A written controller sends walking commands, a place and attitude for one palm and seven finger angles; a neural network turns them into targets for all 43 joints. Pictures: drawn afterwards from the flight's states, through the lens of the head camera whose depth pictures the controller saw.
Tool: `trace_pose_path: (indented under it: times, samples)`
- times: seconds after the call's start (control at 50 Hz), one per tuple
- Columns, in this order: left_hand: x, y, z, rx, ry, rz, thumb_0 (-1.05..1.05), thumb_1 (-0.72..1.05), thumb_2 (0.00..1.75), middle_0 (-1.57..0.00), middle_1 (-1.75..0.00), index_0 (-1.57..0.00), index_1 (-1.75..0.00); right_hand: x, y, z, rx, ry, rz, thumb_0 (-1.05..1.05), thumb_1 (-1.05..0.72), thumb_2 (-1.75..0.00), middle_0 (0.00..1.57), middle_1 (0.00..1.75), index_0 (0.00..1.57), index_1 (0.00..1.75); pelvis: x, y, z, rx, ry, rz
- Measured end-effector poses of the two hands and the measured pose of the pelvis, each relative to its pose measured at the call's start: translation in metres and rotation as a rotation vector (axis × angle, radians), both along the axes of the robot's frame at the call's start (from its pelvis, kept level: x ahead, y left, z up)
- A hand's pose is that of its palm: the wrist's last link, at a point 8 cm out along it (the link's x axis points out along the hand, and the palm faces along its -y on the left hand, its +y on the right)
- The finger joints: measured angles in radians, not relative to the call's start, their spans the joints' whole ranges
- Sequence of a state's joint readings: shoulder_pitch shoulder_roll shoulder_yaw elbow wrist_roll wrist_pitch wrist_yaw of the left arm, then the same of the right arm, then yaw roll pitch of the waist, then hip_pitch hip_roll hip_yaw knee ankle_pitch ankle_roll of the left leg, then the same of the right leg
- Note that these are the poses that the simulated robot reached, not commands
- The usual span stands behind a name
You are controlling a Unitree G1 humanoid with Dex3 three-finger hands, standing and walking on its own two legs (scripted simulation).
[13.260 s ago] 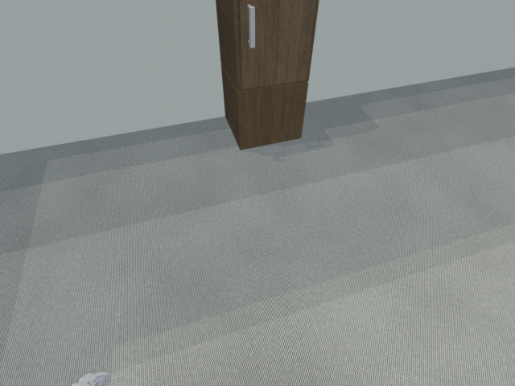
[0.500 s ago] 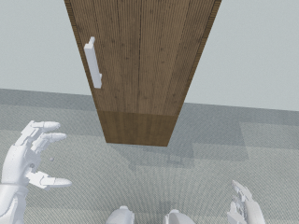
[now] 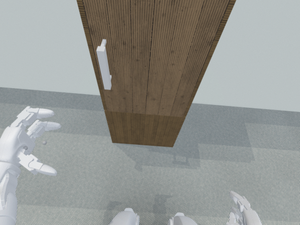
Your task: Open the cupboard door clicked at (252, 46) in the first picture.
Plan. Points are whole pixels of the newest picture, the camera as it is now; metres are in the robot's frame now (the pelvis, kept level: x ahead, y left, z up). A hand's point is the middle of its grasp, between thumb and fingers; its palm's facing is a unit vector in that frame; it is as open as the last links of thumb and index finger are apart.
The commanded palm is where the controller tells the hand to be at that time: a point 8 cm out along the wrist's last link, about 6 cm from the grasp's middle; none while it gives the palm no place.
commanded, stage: raise the hand with hooked fingers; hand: left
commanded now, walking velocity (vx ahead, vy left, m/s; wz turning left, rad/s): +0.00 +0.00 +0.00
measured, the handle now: (106, 66) +0.59 +0.19 +0.03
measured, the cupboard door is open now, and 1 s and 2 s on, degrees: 0 0 0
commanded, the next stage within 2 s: move the hooked fingers beside the handle in 0.38 s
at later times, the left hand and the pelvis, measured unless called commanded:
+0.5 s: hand (51, 146) +0.28 +0.26 +0.05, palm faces +0.03 -1.00 -0.03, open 14.0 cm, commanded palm +0.26 +0.30 +0.05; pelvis +0.00 -0.02 +0.00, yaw +0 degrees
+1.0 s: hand (68, 115) +0.37 +0.25 +0.05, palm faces +0.04 -1.00 -0.04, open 13.9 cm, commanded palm +0.35 +0.29 +0.05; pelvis +0.00 -0.03 -0.01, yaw -1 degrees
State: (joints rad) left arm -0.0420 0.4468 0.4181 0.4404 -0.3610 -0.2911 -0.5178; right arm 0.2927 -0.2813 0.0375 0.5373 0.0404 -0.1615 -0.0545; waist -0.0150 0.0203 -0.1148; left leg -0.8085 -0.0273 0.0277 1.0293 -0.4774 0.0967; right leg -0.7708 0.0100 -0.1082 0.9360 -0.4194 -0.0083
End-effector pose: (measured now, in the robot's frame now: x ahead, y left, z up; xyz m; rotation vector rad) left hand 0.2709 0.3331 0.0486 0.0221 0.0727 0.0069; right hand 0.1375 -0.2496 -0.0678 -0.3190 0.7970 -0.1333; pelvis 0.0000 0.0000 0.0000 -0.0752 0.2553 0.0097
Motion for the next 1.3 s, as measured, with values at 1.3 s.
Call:
trace_pose_path:
  times: [1.3]
  samples:
    - [0.125, -0.031, -0.002, -0.004, -0.047, 0.013, -0.01, -0.5, 0.3, -0.3, -1.2, -0.3, -1.2, -0.073, -0.049, -0.029, -0.036, 0.283, -0.165, 0.01, -0.91, -0.9, 0.2, 0.3, 0.2, 0.3, 0.004, -0.026, -0.011, 0.018, 0.092, -0.038]
